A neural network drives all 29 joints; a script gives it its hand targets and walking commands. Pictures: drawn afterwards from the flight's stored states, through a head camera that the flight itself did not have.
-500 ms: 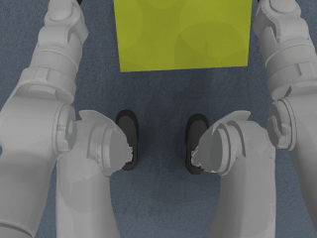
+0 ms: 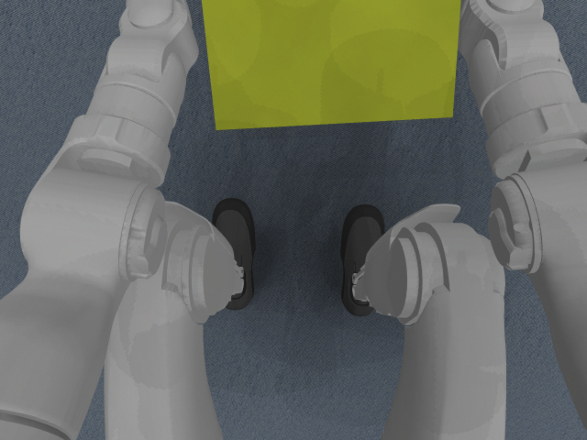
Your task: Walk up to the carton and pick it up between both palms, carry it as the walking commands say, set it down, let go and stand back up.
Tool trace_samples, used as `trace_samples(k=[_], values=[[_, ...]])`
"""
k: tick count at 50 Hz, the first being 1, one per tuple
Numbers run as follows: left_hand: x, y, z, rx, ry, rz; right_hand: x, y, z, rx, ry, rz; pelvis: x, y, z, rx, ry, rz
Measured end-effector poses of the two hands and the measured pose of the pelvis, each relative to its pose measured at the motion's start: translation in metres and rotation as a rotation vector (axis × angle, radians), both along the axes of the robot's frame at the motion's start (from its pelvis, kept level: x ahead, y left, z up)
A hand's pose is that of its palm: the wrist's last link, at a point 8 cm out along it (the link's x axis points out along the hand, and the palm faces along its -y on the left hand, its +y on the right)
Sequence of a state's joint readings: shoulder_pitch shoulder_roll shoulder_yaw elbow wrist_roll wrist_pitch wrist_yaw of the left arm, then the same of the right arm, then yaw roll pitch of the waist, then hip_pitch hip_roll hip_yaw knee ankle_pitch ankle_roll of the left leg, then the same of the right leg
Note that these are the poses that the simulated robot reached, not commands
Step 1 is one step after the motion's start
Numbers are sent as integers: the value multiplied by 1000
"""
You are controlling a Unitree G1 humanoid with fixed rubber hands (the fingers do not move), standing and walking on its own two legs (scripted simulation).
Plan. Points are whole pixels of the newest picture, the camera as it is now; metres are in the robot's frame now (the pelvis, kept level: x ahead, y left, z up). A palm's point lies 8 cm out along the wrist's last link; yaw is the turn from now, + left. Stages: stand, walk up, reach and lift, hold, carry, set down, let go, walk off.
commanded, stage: reach and lift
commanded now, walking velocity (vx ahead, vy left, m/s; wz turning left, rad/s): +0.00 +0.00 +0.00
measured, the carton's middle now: (320, 2) +0.54 -0.02 -0.25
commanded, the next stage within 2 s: none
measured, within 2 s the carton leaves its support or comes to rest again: leaves its support in 0.66 s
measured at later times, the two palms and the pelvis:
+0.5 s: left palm out of the picture +0.55 +0.14 -0.17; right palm out of the picture +0.55 -0.17 -0.17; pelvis +0.00 +0.00 -0.02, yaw -2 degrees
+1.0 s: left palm out of the picture +0.54 +0.14 -0.11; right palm out of the picture +0.55 -0.16 -0.11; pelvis +0.01 +0.01 +0.01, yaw -3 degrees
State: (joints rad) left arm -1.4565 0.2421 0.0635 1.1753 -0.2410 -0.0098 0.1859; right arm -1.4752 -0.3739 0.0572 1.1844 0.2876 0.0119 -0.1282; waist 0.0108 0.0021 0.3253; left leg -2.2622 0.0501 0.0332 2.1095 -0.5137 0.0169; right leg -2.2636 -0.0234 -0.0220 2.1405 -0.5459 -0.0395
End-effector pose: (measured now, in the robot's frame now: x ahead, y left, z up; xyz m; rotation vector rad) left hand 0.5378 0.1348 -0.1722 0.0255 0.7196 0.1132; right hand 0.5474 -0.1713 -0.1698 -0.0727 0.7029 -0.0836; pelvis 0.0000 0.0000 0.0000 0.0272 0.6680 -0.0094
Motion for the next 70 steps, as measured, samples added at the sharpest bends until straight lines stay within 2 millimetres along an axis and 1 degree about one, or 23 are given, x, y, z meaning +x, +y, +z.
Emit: trace_samples(k=[11, 18, 26, 31, 35, 37, 40, 49, 54, 58, 63, 67, 70], values=[[-1, -1, 1, 10, 0, 24, 1, 1, 0, -5, 2, 8, 0, 0, 0, 9, -1, -31], [3, -2, 2, -8, 14, 27, 5, -1, 0, 6, 21, 11, -1, 4, -11, 11, -16, -51], [8, 1, 4, -6, 41, -18, 6, 0, 1, 14, 33, 7, 1, 4, -23, 3, -23, -41], [9, 8, 7, 14, 45, -10, 4, 8, 0, 28, 30, 4, 5, 5, -24, 2, -3, -40], [7, 16, 14, 24, 34, 19, 1, 18, 1, 33, 28, 3, 9, 6, -21, 3, 16, -39], [5, 18, 19, 29, 26, 41, 1, 22, 5, 28, 32, 6, 10, 8, -19, 3, 23, -38], [2, 19, 28, 11, 10, 54, 0, 22, 17, 30, 20, -3, 12, 9, -14, -1, 31, -34], [-1, 9, 55, -25, -8, 57, -1, 13, 57, 22, 4, -25, 11, 13, 4, -11, 51, -34], [0, 8, 70, -28, -15, 61, 1, 12, 74, 22, -2, -26, 11, 14, 14, -8, 65, -39], [-1, 12, 80, -27, -16, 68, 2, 15, 82, 27, -3, -21, 12, 13, 21, -5, 81, -39], [-3, 16, 87, -23, -15, 77, 1, 19, 86, 32, -2, -14, 14, 13, 29, -3, 98, -38], [-5, 16, 91, -23, -18, 79, -1, 20, 90, 35, -5, -13, 16, 12, 33, -3, 107, -37], [-6, 15, 98, -26, -24, 80, -3, 19, 96, 38, -11, -17, 17, 12, 37, -3, 111, -39]])
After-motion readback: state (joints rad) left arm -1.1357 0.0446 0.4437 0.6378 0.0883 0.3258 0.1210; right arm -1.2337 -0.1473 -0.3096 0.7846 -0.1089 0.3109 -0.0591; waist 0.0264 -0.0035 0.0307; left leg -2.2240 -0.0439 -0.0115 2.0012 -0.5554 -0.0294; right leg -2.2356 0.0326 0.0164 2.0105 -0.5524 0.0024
